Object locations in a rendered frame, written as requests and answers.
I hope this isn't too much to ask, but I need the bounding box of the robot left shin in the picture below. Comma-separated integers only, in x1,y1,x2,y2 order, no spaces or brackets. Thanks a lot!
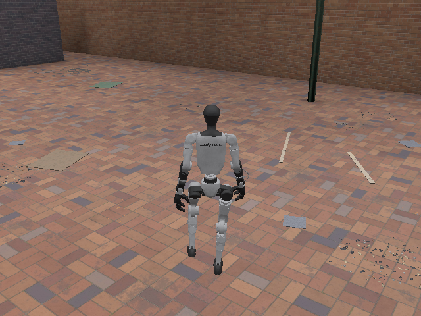
187,205,197,249

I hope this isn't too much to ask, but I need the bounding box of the robot left upper arm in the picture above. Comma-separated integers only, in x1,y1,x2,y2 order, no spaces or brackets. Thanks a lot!
182,133,197,171

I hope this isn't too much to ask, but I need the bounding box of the robot left forearm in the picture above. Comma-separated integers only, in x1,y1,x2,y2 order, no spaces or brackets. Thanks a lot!
176,161,189,195

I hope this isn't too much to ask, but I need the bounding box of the robot right upper arm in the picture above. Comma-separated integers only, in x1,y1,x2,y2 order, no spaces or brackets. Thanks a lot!
225,133,240,170

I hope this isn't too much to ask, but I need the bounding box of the left robot foot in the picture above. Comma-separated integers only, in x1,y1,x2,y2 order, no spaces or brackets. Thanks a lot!
187,246,196,257

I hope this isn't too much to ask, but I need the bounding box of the robot right hand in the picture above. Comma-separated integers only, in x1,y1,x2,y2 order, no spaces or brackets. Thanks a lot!
232,185,245,201

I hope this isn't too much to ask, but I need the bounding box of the robot right forearm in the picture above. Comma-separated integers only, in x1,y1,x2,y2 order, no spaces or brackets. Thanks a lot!
234,160,245,188

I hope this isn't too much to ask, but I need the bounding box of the robot left hand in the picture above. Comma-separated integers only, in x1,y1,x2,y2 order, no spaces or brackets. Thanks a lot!
174,193,190,212

